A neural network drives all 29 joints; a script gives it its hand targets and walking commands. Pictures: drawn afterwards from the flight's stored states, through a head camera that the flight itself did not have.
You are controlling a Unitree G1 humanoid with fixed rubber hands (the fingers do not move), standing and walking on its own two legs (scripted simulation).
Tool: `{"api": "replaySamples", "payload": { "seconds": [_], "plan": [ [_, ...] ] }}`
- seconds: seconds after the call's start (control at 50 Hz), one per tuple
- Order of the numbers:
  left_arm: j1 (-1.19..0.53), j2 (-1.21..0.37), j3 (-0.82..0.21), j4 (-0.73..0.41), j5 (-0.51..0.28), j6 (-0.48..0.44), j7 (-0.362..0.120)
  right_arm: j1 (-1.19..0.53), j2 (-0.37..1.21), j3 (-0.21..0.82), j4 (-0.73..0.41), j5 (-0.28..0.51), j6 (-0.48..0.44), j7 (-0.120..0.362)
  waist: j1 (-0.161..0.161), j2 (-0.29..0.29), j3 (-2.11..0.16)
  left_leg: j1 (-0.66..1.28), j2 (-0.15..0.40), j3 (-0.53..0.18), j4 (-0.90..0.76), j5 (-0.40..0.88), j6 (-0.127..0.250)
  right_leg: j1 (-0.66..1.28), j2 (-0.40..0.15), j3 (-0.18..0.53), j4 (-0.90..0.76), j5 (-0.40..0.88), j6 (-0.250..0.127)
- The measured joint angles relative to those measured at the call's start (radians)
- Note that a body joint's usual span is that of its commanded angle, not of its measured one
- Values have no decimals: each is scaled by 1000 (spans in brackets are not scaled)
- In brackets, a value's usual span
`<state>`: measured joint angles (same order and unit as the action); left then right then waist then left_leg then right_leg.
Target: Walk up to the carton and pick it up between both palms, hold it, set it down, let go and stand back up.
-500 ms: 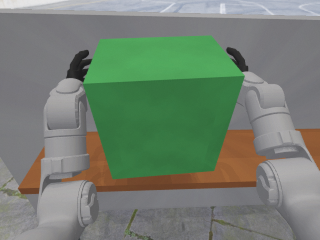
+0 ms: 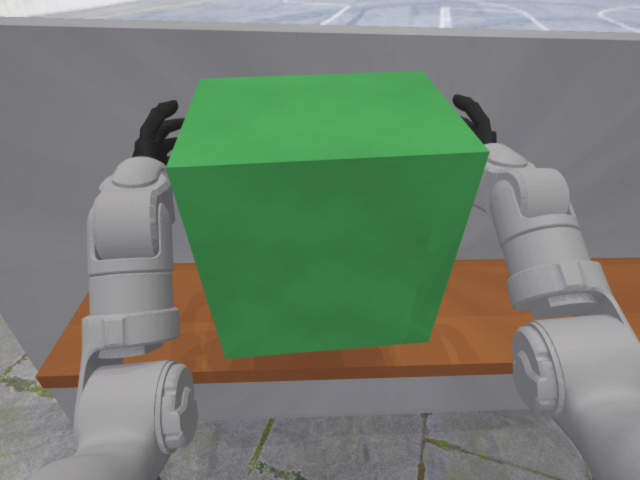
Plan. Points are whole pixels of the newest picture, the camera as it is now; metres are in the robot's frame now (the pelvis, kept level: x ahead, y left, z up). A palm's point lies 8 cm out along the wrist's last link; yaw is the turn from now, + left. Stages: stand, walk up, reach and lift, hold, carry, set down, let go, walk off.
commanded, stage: hold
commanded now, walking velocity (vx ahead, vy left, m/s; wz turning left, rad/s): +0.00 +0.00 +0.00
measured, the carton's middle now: (321, 218) +0.38 +0.01 +0.21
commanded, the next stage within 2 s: set down in 0.28 s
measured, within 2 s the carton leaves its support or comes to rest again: neither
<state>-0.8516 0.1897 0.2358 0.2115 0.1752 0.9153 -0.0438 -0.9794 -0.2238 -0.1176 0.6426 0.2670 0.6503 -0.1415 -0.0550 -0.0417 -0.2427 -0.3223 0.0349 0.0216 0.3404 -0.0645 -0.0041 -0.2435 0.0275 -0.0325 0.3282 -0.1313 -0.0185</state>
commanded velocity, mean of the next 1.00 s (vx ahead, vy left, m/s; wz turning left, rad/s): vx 0.00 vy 0.00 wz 0.00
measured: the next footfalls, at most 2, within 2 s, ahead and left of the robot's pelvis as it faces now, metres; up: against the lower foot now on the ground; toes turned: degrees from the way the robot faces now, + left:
none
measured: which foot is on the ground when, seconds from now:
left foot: down 0.00-1.00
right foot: down 0.00-1.00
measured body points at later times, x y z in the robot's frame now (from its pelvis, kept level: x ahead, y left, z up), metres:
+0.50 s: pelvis +0.00 +0.00 +0.00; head -0.07 +0.04 +0.44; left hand +0.38 +0.20 +0.29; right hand +0.40 -0.16 +0.31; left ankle +0.07 +0.12 -0.75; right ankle +0.02 -0.11 -0.75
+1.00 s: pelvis +0.02 -0.01 +0.00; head -0.02 +0.04 +0.45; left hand +0.43 +0.21 +0.26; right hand +0.44 -0.15 +0.25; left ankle +0.07 +0.12 -0.75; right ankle +0.02 -0.11 -0.75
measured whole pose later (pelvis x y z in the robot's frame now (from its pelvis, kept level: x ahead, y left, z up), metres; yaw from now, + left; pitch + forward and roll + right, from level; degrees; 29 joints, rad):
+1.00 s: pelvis +0.02 -0.01 +0.00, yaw +0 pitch +2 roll +0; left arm -0.88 0.19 0.31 0.35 0.25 0.65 -0.11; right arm -0.95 -0.14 -0.16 0.81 0.11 0.27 -0.10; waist -0.05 -0.11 -0.14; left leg -0.27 0.03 0.02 0.31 -0.08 -0.01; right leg -0.21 0.03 -0.03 0.33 -0.16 -0.02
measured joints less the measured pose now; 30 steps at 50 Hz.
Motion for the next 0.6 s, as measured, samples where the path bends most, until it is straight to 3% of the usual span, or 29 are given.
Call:
{"api": "replaySamples", "payload": {
  "seconds": [0.4,0.5,0.6],
  "plan": [
    [0,0,2,21,-3,-26,-1,0,0,0,0,0,-8,-4,0,-6,0,3,0,0,-1,0,0,3,0,0,0,-1,0],
    [-1,0,7,43,6,-112,-8,0,4,0,1,-32,-76,9,0,-23,0,4,0,0,-2,0,0,3,0,0,0,-2,0],
    [-23,0,65,85,51,-180,-50,-20,39,-4,73,-117,-184,39,0,-42,0,13,-1,0,-9,0,0,9,0,0,0,-6,0]
  ]
}}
